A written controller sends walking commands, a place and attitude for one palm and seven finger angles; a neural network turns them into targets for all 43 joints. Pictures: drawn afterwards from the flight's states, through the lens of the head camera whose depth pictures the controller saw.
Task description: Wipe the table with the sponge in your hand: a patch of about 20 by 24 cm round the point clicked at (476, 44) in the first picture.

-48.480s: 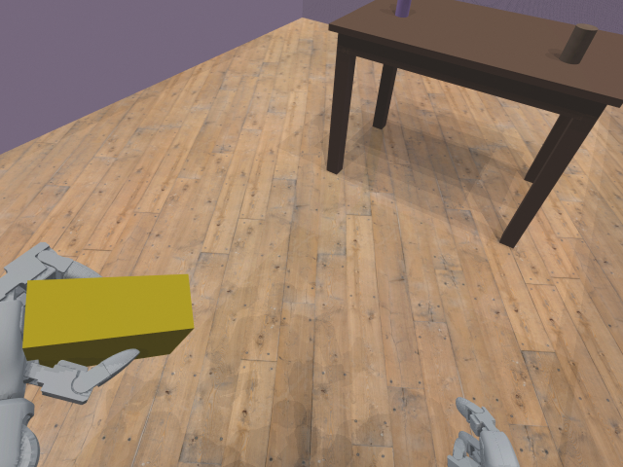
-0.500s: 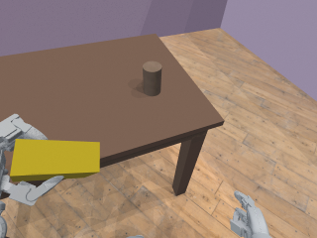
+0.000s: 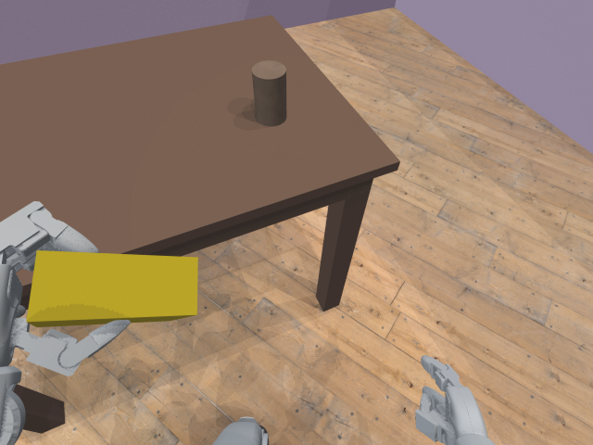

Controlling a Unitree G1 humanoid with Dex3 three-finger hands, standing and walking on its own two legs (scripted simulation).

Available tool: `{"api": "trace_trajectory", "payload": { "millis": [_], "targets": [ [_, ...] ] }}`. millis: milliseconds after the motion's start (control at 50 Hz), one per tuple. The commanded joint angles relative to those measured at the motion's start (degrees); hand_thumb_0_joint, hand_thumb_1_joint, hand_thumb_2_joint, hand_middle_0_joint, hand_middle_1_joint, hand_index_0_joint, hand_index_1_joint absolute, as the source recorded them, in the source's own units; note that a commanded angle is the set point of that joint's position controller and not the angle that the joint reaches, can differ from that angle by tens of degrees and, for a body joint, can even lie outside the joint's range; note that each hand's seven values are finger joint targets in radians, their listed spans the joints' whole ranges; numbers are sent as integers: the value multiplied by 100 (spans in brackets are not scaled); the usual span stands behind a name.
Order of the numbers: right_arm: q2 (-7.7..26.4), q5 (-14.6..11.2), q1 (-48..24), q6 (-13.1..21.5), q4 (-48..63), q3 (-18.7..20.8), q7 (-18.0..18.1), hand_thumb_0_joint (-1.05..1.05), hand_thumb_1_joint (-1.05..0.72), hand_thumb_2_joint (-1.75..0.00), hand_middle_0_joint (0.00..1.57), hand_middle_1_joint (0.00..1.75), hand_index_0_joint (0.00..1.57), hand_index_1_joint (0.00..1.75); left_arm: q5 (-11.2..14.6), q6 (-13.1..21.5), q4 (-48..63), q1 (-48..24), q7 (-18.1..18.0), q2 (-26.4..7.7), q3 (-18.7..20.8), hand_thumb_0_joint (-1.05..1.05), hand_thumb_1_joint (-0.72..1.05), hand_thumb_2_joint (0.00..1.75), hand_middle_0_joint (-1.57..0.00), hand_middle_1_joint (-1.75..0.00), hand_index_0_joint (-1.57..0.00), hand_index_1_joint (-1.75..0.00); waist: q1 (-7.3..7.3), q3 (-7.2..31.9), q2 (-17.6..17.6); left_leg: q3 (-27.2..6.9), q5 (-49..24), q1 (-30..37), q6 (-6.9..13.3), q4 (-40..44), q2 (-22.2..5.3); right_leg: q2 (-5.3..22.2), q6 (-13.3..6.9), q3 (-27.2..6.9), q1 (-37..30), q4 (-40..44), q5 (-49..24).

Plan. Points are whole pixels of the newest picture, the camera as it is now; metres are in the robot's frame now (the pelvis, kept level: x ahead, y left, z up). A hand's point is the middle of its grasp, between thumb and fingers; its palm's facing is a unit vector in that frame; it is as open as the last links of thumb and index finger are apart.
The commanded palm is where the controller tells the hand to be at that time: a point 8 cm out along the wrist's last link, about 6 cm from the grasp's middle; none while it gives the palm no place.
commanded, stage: step back with the hand held close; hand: left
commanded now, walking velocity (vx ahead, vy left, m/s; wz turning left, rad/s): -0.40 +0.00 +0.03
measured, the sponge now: (140, 292) +0.24 +0.18 +0.14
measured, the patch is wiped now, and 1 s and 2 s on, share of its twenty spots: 0.95 0.95 0.95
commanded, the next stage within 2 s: stop stepping back and stand still in 0.10 s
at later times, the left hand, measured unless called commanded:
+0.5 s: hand out of the picture +0.04 +0.24 +0.17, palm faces +0.42 -0.82 -0.38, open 9.7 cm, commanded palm -0.01 +0.28 +0.19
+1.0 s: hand out of the picture -0.01 +0.23 +0.16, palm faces +0.42 -0.83 -0.37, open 9.7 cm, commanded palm -0.07 +0.27 +0.19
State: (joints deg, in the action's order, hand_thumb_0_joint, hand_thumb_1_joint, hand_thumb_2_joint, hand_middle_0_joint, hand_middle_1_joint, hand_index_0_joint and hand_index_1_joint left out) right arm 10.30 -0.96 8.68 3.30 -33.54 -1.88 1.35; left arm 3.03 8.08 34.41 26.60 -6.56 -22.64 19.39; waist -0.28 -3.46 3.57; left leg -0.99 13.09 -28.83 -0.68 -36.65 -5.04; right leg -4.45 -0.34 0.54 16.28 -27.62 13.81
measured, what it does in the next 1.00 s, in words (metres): walks backwards: left foot, then right foot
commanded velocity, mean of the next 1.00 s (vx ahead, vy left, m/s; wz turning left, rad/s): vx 0.13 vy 0.00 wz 0.00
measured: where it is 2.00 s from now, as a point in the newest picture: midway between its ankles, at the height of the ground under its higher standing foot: outside the picture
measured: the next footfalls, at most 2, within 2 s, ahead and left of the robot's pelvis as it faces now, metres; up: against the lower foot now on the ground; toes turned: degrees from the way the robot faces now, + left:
left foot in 0.22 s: -0.08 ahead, +0.14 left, +0.00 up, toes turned +3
right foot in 0.46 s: -0.15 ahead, -0.12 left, +0.00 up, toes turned +2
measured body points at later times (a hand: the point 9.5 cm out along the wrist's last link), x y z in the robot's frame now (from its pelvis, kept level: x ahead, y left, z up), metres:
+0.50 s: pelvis -0.16 +0.00 -0.01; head -0.17 +0.00 +0.44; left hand +0.01 +0.29 +0.19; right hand +0.00 -0.22 -0.09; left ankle -0.13 +0.13 -0.72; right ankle -0.13 -0.10 -0.73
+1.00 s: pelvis -0.21 -0.02 +0.00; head -0.21 -0.02 +0.45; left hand -0.04 +0.27 +0.18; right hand -0.05 -0.24 -0.10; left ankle -0.20 +0.11 -0.68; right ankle -0.19 -0.12 -0.73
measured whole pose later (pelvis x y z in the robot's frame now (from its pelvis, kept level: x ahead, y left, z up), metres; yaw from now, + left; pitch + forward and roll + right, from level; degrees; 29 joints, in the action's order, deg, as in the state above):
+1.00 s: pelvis -0.21 -0.02 +0.00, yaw +3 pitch -1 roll -1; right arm 12.3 -0.7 12.9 4.5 -38.2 -1.1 2.5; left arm 2.7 7.1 26.9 25.3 -6.3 -19.7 18.0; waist -0.7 -0.4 1.1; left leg -0.7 23.0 -28.1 0.9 -58.8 -3.0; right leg -0.9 -2.3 3.7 15.6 -32.3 15.3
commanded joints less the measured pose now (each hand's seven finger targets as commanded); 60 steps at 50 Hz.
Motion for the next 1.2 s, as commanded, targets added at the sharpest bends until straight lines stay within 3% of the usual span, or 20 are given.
{"api": "trace_trajectory", "payload": {
  "millis": [0, 160, 220, 260, 420, 460, 480, 620, 660, 680, 720, 760, 840, 860, 880, 920, 960, 1060, 1120, 1180],
  "targets": [
    [766, -195, -433, 243, 988, 594, 213, 0, -90, -90, 20, 30, 20, 30, 80, 433, 1176, 164, -128, -1092, 833, 0, 10, 130, -120, -160, -120, -160, -36, 1789, -1877, -350, 1634, 459, -96, -3180, 425, 2449, -884, -1376, 183, 818, -3713],
    [761, -69, -237, 101, 943, 468, 348, 0, -90, -90, 20, 30, 20, 30, 121, 403, 1479, 208, -267, -1055, 895, 0, 10, 130, -120, -160, -120, -160, 223, 1613, -810, 169, 379, 1267, 42, 1120, 248, 1573, -265, -935, -64, -303, -2369],
    [972, -79, -56, 337, 1070, 638, 327, 0, -90, -90, 20, 30, 20, 30, 143, 485, 1866, 245, -283, -1060, 934, 0, 10, 130, -120, -160, -120, -160, 157, 1618, 1606, -1049, -2883, 2504, 732, 1665, -1377, 266, 210, -87, 1509, -2338, 1340],
    [821, -17, 23, 555, 1109, 539, 279, 0, -90, -90, 20, 30, 20, 30, 100, 489, 2202, 61, -337, -1153, 973, 0, 10, 130, -120, -160, -120, -160, 263, 1309, 1778, -1409, -2881, 2081, 1032, 1564, -1313, 398, 228, -294, 1813, -3179, 1669],
    [988, -56, -317, 463, 848, 393, 178, 0, -90, -90, 20, 30, 20, 30, -39, 186, 445, -304, -222, -592, 375, 0, 10, 130, -120, -160, -120, -160, 45, 524, 53, -245, 2861, -264, 413, 850, -163, 311, -64, 232, -999, 358, 865],
    [913, -42, -410, 365, 817, 450, 193, 0, -90, -90, 20, 30, 20, 30, -6, 139, 294, -801, -145, -803, 412, 0, 10, 130, -120, -160, -120, -160, 76, 320, -2087, 165, 1935, -512, 210, -2219, 448, 1993, -936, -2582, -6, 1841, 2349],
    [944, -22, -410, 418, 704, 438, 214, 0, -90, -90, 20, 30, 20, 30, 36, 168, 458, -1365, -144, -898, 415, 0, 10, 130, -120, -160, -120, -160, 155, 334, -2124, -31, 1315, -365, 168, -2990, 304, 2332, -1030, -2820, 436, 2148, 2468],
    [692, 17, -374, 391, 700, 189, 332, 0, -90, -90, 20, 30, 20, 30, 28, 190, 913, -711, -244, -895, 406, 0, 10, 130, -120, -160, -120, -160, 179, 736, -347, 541, 1397, 1988, 372, 483, 290, 1377, -549, -630, 1483, 705, 2749],
    [985, 45, -281, 506, 832, 229, 360, 0, -90, -90, 20, 30, 20, 30, 70, 239, 1299, -686, -337, -790, 433, 0, 10, 130, -120, -160, -120, -160, 167, 717, 1769, -1885, 3363, 1807, 927, 2540, -900, 236, -68, 315, 1530, -1889, 1967],
    [866, -10, -309, 603, 936, 215, 339, 0, -90, -90, 20, 30, 20, 30, -37, 274, 1479, -1020, -372, -889, 481, 0, 10, 130, -120, -160, -120, -160, 154, 514, 1991, -2703, 3693, 1125, 1371, 3192, -1558, 187, 20, 102, 1727, -3367, 1665],
    [777, -31, -189, 638, 765, 313, 260, 0, -90, -90, 20, 30, 20, 30, -26, 285, 1062, -810, -332, -1030, 713, 0, 10, 130, -120, -160, -120, -160, 63, 735, 887, -1975, 2841, 1072, 1224, 2867, -1284, 429, 26, -22, 1515, -3941, 1264],
    [735, -71, -239, 685, 720, 258, 186, 0, -90, -90, 20, 30, 20, 30, -27, 174, 692, -447, -335, -810, 580, 0, 10, 130, -120, -160, -120, -160, 64, 313, 1135, -1502, 2841, 560, 1042, 2738, -1075, 703, 31, 15, 1138, -2792, 1122],
    [888, 9, -376, 545, 797, 290, 261, 0, -90, -90, 20, 30, 20, 30, 0, 113, 36, -218, -252, -659, 469, 0, 10, 130, -120, -160, -120, -160, -139, 337, 203, -442, 2709, -458, 503, 1279, -423, 165, -100, 611, -1357, 30, 1081],
    [859, 10, -367, 500, 814, 348, 258, 0, -90, -90, 20, 30, 20, 30, -48, 109, 60, -299, -186, -611, 363, 0, 10, 130, -120, -160, -120, -160, -146, 290, -755, 197, 2272, -732, 385, -328, 54, 549, -321, 8, -1496, 779, 938],
    [804, -33, -368, 451, 842, 427, 236, 0, -90, -90, 20, 30, 20, 30, -56, 96, 139, -427, -126, -802, 420, 0, 10, 130, -120, -160, -120, -160, -83, 377, -2364, 454, 1850, -1159, 233, -2336, 435, 1916, -838, -2343, -1283, 1727, 1464],
    [834, 32, -330, 537, 687, 392, 202, 0, -90, -90, 20, 30, 20, 30, 36, 355, 816, -1166, -55, -1092, 632, 0, 10, 130, -120, -160, -120, -160, 156, 675, -1007, -40, 972, -958, 93, -3293, 220, 2424, -1118, -2737, -847, 1621, -288],
    [871, 2, -143, 519, 572, 481, 177, 0, -90, -90, 20, 30, 20, 30, 20, 329, 663, -889, -85, -909, 577, 0, 10, 130, -120, -160, -120, -160, 188, 699, -1063, -73, 819, -312, 132, -2487, 56, 2189, -1002, -2355, -135, 1571, 1416],
    [705, 44, -355, 585, 668, 341, 360, 0, -90, -90, 20, 30, 20, 30, 11, 367, 1060, -584, -323, -851, 575, 0, 10, 130, -120, -160, -120, -160, 121, 800, -492, 540, 487, 1992, 302, 836, 341, 1530, -520, -779, 226, 673, 1072],
    [958, -14, -336, 602, 851, 405, 347, 0, -90, -90, 20, 30, 20, 30, 10, 350, 1368, -527, -417, -778, 529, 0, 10, 130, -120, -160, -120, -160, 29, 802, 1290, -1503, 505, 2359, 878, 1932, -1010, 509, 77, 133, 766, -1111, 829],
    [874, -57, -303, 654, 743, 375, 283, 0, -90, -90, 20, 30, 20, 30, -24, 282, 858, -399, -406, -862, 724, 0, 10, 130, -120, -160, -120, -160, 9, 446, 905, -986, 171, 1224, 674, 1837, -688, 462, 156, 145, -45, -526, 650]
  ]
}}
